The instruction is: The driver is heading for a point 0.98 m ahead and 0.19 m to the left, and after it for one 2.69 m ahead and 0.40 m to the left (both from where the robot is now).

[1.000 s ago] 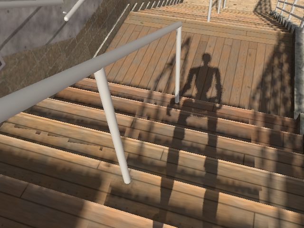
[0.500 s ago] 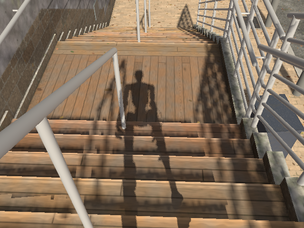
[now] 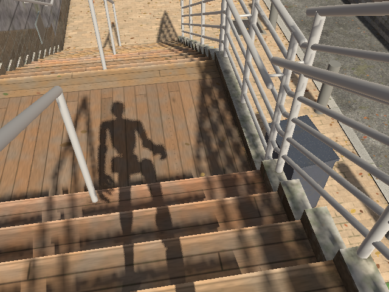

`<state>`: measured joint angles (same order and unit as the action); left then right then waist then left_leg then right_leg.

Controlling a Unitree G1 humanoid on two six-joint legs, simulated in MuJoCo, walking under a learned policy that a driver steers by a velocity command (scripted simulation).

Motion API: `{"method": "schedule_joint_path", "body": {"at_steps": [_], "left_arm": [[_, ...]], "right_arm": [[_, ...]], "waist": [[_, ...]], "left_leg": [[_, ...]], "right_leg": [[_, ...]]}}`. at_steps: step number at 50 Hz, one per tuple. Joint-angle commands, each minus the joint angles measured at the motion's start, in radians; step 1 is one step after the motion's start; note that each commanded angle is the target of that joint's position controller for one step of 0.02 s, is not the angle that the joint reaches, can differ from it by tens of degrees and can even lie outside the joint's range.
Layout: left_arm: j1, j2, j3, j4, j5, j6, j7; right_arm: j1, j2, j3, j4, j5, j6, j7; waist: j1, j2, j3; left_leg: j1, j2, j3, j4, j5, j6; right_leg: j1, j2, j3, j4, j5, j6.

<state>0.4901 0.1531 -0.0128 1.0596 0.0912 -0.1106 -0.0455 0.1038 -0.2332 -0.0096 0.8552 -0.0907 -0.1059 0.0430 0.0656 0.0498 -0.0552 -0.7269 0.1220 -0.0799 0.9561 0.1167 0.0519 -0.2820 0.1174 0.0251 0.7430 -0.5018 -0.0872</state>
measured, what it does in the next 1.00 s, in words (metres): goes down, turning left: left foot 0.17 m lower, then right foot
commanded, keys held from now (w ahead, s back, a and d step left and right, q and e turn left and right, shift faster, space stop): w+e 0.04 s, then w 0.04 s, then w+q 0.92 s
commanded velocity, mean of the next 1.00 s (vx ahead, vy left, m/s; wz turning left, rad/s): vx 0.50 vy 0.00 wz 0.25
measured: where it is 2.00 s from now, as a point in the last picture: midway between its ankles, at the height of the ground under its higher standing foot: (168, 222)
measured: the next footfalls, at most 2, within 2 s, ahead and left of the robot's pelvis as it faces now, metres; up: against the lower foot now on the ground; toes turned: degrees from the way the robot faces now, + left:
left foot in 0.14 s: +0.20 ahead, +0.13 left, -0.17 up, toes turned -2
right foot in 0.46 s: +0.33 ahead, -0.07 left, -0.17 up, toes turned +0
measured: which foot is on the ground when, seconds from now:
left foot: up 0.00-0.12, down 0.14-0.48, up 0.50-0.80, down 0.82-1.00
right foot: down 0.00-0.14, up 0.16-0.44, down 0.46-0.82, up 0.84-1.00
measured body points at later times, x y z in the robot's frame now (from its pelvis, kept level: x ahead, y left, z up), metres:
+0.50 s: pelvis +0.28 +0.04 -0.20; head +0.29 +0.04 +0.26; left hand +0.41 +0.26 -0.31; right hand +0.22 -0.18 -0.34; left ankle +0.18 +0.13 -0.82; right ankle +0.29 -0.06 -0.87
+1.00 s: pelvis +0.53 +0.14 -0.33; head +0.54 +0.14 +0.12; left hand +0.57 +0.42 -0.44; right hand +0.58 -0.10 -0.47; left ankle +0.49 +0.19 -1.03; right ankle +0.63 -0.01 -0.95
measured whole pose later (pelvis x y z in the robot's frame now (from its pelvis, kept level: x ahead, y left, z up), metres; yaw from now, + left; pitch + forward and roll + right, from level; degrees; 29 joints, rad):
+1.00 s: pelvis +0.53 +0.14 -0.33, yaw +20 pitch +1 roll +2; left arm 0.20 0.26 -0.02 0.85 0.09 -0.10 -0.02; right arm 0.44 -0.23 -0.01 1.01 -0.08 -0.11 0.07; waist -0.04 -0.02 -0.02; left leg -0.33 -0.14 0.02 0.74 -0.42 0.14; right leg -0.73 -0.10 0.10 1.32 -0.28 0.01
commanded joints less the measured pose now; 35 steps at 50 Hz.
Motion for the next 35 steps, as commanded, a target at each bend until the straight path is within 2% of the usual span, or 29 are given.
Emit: {"method": "schedule_joint_path", "body": {"at_steps": [1, 4, 6, 7, 8, 9, 10, 11, 12, 13, 14, 15, 16, 18, 19, 21, 22, 23, 24, 25, 26, 27, 28, 29, 30, 31, 32, 33, 35], "left_arm": [[-0.181, 0.127, -0.005, -0.159, 0.031, -0.048, 0.024], [-0.074, 0.182, 0.01, -0.19, 0.002, -0.027, -0.013], [-0.064, 0.217, 0.023, -0.182, -0.031, 0.001, -0.028], [-0.021, 0.246, 0.033, -0.157, 0.006, 0.011, -0.07], [0.258, 0.056, 0.021, -0.106, -0.003, 0.006, -0.092], [0.278, 0.093, 0.021, -0.153, -0.016, 0.016, -0.094], [0.029, 0.156, 0.024, -0.273, -0.046, 0.022, -0.075], [-0.187, 0.128, 0.044, -0.243, -0.09, 0.062, 0.055], [-0.331, 0.143, 0.035, -0.292, -0.049, 0.083, 0.091], [-0.159, 0.034, -0.027, -0.299, 0.002, 0.064, 0.031], [-0.102, 0.007, -0.035, -0.237, 0.039, 0.059, 0.002], [-0.102, 0.043, -0.031, -0.229, 0.056, 0.064, -0.025], [-0.146, 0.064, -0.022, -0.215, 0.038, 0.072, -0.049], [-0.276, 0.091, -0.024, -0.257, -0.007, 0.058, -0.049], [-0.168, 0.105, -0.023, -0.219, 0.016, 0.052, -0.043], [-0.121, 0.158, 0.0, -0.248, 0.035, 0.044, -0.004], [-0.018, 0.198, 0.019, -0.243, 0.022, 0.035, 0.016], [0.199, 0.261, 0.05, -0.199, 0.001, 0.017, 0.038], [0.417, 0.294, 0.059, -0.137, -0.025, 0.007, 0.055], [0.31, 0.263, 0.021, -0.148, -0.038, -0.002, 0.025], [0.185, 0.224, 0.021, -0.154, -0.009, -0.005, -0.006], [0.082, 0.159, 0.008, -0.15, -0.015, 0.003, -0.024], [-0.068, 0.032, -0.025, -0.184, -0.023, 0.008, -0.023], [-0.17, -0.052, -0.055, -0.203, -0.018, 0.015, -0.002], [-0.214, -0.02, -0.05, -0.21, -0.004, 0.021, 0.023], [-0.249, -0.038, -0.058, -0.23, 0.003, -0.004, 0.051], [-0.241, 0.012, -0.059, -0.236, 0.026, -0.028, 0.069], [-0.189, 0.061, -0.054, -0.215, 0.048, -0.041, 0.077], [-0.063, 0.161, -0.033, -0.144, 0.015, -0.04, 0.067]], "right_arm": [[0.194, 0.026, 0.033, -0.004, 0.016, 0.023, -0.013], [0.199, -0.069, 0.016, -0.02, -0.01, 0.042, 0.005], [0.394, -0.157, -0.018, 0.104, 0.017, 0.029, 0.011], [0.621, -0.231, -0.063, 0.197, 0.008, 0.013, 0.011], [0.676, -0.305, -0.069, 0.194, -0.002, 0.007, 0.025], [0.654, -0.338, -0.084, 0.167, -0.012, 0.024, 0.052], [0.592, -0.314, -0.095, 0.174, -0.021, 0.026, 0.054], [0.525, -0.134, -0.072, 0.171, 0.13, 0.044, -0.015], [0.465, -0.081, -0.041, 0.153, 0.139, 0.04, -0.041], [0.335, 0.065, 0.042, 0.177, -0.03, 0.027, 0.007], [0.271, 0.107, 0.042, 0.152, -0.044, 0.003, 0.0], [0.242, 0.098, 0.035, 0.136, -0.02, -0.021, -0.003], [0.316, 0.064, 0.035, 0.156, 0.019, -0.038, 0.0], [0.285, -0.076, 0.022, 0.15, 0.017, -0.055, 0.01], [0.263, -0.125, 0.021, 0.124, -0.005, -0.064, 0.013], [0.25, -0.174, 0.007, 0.088, 0.005, -0.064, 0.013], [0.198, -0.187, -0.002, 0.058, 0.011, -0.062, 0.015], [0.08, -0.262, -0.041, -0.003, 0.002, -0.067, 0.035], [0.052, -0.203, -0.046, -0.021, 0.008, -0.071, 0.051], [0.372, 0.061, 0.012, 0.036, -0.007, -0.068, 0.076], [0.303, 0.018, 0.007, -0.023, 0.028, -0.052, 0.058], [0.214, -0.023, -0.003, -0.053, 0.019, -0.012, 0.033], [0.188, -0.049, -0.01, -0.048, -0.005, 0.017, 0.011], [0.248, 0.007, 0.015, -0.015, -0.029, 0.037, 0.002], [0.358, 0.052, 0.036, 0.042, -0.047, 0.041, 0.013], [0.358, 0.069, 0.047, 0.067, -0.057, 0.034, 0.043], [0.353, 0.06, 0.039, 0.078, -0.054, 0.03, 0.056], [0.272, 0.004, 0.022, 0.051, -0.035, 0.025, 0.067], [0.002, -0.094, -0.005, -0.041, -0.016, 0.026, 0.083]], "waist": [[-0.119, -0.049, 0.093], [-0.139, -0.049, 0.146], [-0.178, 0.052, 0.134], [-0.24, 0.07, 0.027], [-0.111, 0.266, -0.221], [-0.138, 0.21, -0.277], [-0.224, 0.149, -0.096], [-0.144, 0.009, -0.064], [-0.15, -0.105, 0.101], [0.005, -0.168, 0.158], [0.02, -0.074, 0.213], [-0.018, -0.021, 0.18], [-0.07, -0.018, 0.11], [-0.049, -0.02, 0.067], [0.012, -0.021, 0.036], [0.055, -0.049, 0.045], [0.109, -0.053, 0.025], [0.219, -0.112, -0.021], [0.288, -0.189, -0.137], [0.04, -0.302, -0.234], [0.013, -0.043, -0.015], [-0.003, -0.058, 0.104], [-0.051, 0.007, 0.095], [-0.106, 0.02, 0.088], [-0.165, -0.058, 0.11], [-0.142, -0.057, 0.134], [-0.136, -0.065, 0.092], [-0.108, -0.028, 0.107], [-0.043, -0.114, 0.148]], "left_leg": [[0.69, -0.066, 0.116, -0.246, 0.462, -0.061], [0.637, -0.068, 0.143, -0.383, 0.153, -0.069], [0.608, -0.038, 0.127, -0.749, 0.238, -0.015], [0.849, 0.015, 0.082, -0.646, 0.257, 0.087], [1.259, 0.167, -0.111, -0.235, 0.967, 0.329], [1.406, 0.277, -0.42, -0.261, 0.988, 0.492], [1.368, 0.359, -0.597, -0.374, 0.402, 0.485], [1.17, 0.429, -0.548, -0.483, 0.36, 0.393], [0.88, 0.355, -0.488, -0.509, 0.155, 0.339], [0.516, 0.252, -0.445, -0.517, 0.024, 0.304], [0.308, 0.088, -0.296, -0.552, -0.016, 0.258], [0.157, 0.0, -0.208, -0.553, -0.168, 0.28], [0.046, -0.044, -0.14, -0.581, -0.367, 0.294], [-0.13, -0.066, -0.122, -0.567, -0.275, 0.276], [-0.213, -0.086, -0.101, -0.467, -0.19, 0.254], [-0.155, -0.052, -0.156, -0.298, -0.045, 0.247], [-0.147, -0.058, -0.162, -0.156, 0.144, 0.233], [-0.149, -0.102, -0.148, 0.132, 0.325, 0.21], [-0.216, -0.181, -0.127, 0.594, 0.112, 0.153], [-0.364, -0.241, -0.07, 0.809, -0.761, 0.084], [-0.524, -0.233, -0.158, 0.838, -0.666, 0.083], [-0.621, -0.123, -0.176, 0.744, -0.559, 0.051], [-0.594, -0.057, -0.172, 0.628, -0.478, 0.012], [-0.456, -0.016, -0.148, 0.427, -0.381, -0.008], [-0.157, -0.013, -0.076, 0.379, -0.251, -0.012], [-0.062, 0.028, -0.07, 0.196, 0.177, 0.007], [0.183, -0.012, 0.026, 0.082, 0.426, 0.008], [0.324, -0.04, 0.099, -0.019, 0.508, -0.01], [0.349, -0.077, 0.178, -0.131, 0.216, -0.006]], "right_leg": [[-0.743, -0.05, 0.06, -0.033, 0.039, -0.099], [-0.51, -0.134, 0.237, 0.19, 0.086, -0.116], [-0.157, -0.121, 0.263, 0.512, 0.205, -0.076], [-0.191, -0.072, 0.251, 0.841, 0.414, -0.031], [-0.553, 0.046, 0.11, 1.278, -0.267, 0.038], [-0.891, 0.077, 0.078, 1.567, -0.353, 0.087], [-1.257, 0.004, 0.104, 1.536, -0.273, 0.092], [-1.157, -0.082, 0.007, 1.37, -0.239, 0.072], [-1.067, -0.158, 0.065, 1.177, -0.166, 0.066], [-0.924, -0.252, 0.192, 1.005, 0.15, 0.026], [-0.803, -0.291, 0.159, 0.705, 0.42, 0.0], [-0.673, -0.261, 0.073, 0.513, 0.584, -0.002], [-0.465, -0.233, 0.008, 0.398, 0.687, 0.015], [-0.156, -0.187, -0.07, 0.382, 0.639, 0.073], [0.023, -0.158, -0.113, 0.501, 0.671, 0.089], [0.095, -0.116, -0.134, 0.52, 0.401, 0.125], [0.205, -0.088, -0.13, 0.428, 0.268, 0.11], [0.376, -0.037, -0.142, 0.277, 0.175, 0.078], [0.527, -0.147, 0.017, 0.137, 0.3, -0.078], [0.584, -0.479, 0.552, -0.038, 0.816, -0.399], [0.378, -0.565, 0.676, -0.129, 0.839, -0.435], [0.19, -0.636, 0.744, -0.182, 0.522, -0.402], [0.072, -0.613, 0.669, -0.17, 0.397, -0.358], [-0.076, -0.539, 0.49, -0.131, 0.354, -0.294], [-0.34, -0.444, 0.322, -0.097, 0.376, -0.232], [-0.445, -0.318, 0.119, -0.056, 0.15, -0.133], [-0.603, -0.267, -0.027, -0.001, -0.024, -0.083], [-0.676, -0.239, -0.105, 0.007, -0.17, -0.044], [-0.533, -0.297, -0.082, -0.021, -0.203, -0.028]]}}
Over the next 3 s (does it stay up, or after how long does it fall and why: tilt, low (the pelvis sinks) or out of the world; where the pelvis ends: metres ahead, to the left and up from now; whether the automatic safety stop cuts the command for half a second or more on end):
stays up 1.76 0.24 -0.97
